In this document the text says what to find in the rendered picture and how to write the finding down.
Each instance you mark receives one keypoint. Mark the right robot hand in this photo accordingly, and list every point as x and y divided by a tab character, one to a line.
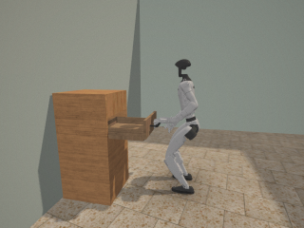
171	125

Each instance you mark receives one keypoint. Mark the humanoid robot torso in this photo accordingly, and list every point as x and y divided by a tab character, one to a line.
184	102

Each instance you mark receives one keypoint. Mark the cabinet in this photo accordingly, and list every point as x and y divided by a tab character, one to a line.
93	167

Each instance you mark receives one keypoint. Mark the left robot hand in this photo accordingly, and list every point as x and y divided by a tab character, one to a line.
163	120

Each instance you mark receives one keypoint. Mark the handle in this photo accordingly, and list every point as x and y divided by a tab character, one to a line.
157	125

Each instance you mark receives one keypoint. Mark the left robot forearm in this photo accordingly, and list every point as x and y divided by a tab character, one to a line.
186	112

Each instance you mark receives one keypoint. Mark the robot left upper arm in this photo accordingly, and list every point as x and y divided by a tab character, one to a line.
187	90

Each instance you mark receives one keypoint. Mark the humanoid robot head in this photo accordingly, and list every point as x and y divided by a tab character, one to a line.
182	65

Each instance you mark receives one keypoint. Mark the drawer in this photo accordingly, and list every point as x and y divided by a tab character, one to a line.
131	128

